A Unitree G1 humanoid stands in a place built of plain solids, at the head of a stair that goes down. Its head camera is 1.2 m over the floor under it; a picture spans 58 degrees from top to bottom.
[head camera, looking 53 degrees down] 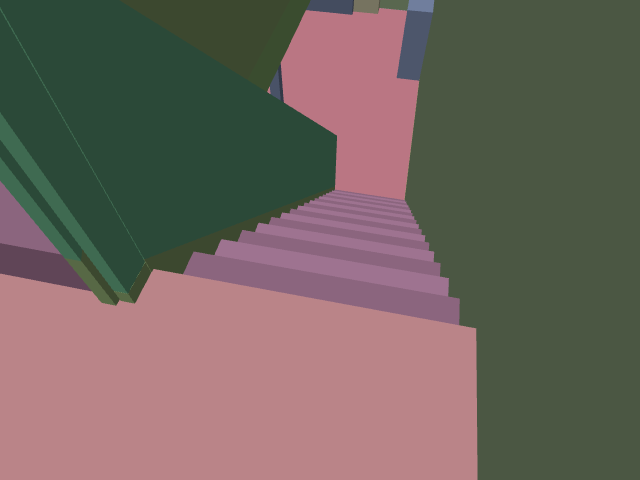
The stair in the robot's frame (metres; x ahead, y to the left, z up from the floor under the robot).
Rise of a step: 0.20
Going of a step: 0.22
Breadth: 1.05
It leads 12 degrees to the right of straight ahead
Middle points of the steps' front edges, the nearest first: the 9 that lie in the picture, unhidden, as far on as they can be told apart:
0.68 0.04 0.00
0.90 -0.01 -0.20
1.11 -0.05 -0.40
1.33 -0.10 -0.61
1.54 -0.14 -0.81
1.76 -0.19 -1.02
1.97 -0.23 -1.22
2.19 -0.28 -1.42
2.40 -0.32 -1.63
